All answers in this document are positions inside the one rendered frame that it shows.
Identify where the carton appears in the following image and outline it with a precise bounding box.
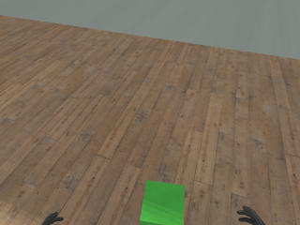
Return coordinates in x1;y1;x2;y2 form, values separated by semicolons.
140;180;185;225

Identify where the left robot hand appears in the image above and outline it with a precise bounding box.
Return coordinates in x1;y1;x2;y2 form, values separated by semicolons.
41;212;64;225

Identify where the right robot hand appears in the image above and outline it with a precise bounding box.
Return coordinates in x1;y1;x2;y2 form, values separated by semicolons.
236;205;265;225

